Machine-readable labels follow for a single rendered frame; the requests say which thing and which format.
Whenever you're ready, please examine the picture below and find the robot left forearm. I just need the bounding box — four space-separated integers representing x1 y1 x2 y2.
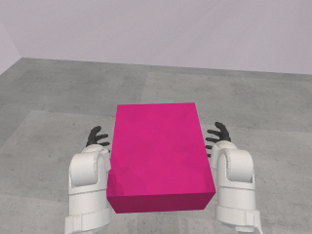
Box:
64 144 111 234

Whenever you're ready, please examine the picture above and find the carton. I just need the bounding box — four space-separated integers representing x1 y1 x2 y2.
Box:
106 102 216 214

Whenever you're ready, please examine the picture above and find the robot left hand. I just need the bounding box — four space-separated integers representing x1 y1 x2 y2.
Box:
86 126 110 160

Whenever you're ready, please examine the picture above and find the robot right hand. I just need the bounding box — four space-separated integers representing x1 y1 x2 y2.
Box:
205 122 231 158

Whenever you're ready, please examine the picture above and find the robot right forearm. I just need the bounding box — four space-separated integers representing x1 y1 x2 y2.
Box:
210 140 263 234

